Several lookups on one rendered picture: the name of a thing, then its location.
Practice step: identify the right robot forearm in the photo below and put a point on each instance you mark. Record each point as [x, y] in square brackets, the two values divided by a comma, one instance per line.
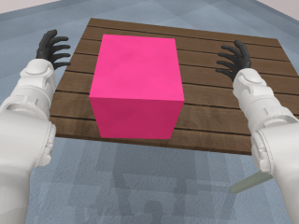
[258, 103]

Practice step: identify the robot right hand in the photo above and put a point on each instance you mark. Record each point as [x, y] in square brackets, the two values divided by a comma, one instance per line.
[240, 60]

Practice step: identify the left robot forearm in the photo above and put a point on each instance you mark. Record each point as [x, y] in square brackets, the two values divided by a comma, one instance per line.
[34, 91]

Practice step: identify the robot right upper arm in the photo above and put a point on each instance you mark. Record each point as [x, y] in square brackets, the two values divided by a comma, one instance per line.
[275, 150]

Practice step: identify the table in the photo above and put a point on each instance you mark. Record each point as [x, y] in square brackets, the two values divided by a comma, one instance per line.
[210, 119]

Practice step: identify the carton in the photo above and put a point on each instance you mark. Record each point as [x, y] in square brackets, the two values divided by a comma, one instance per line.
[137, 90]

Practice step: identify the robot left upper arm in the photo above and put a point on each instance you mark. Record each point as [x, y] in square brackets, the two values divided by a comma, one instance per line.
[25, 142]

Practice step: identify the robot left hand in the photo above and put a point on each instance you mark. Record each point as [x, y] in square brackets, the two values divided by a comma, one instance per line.
[46, 49]

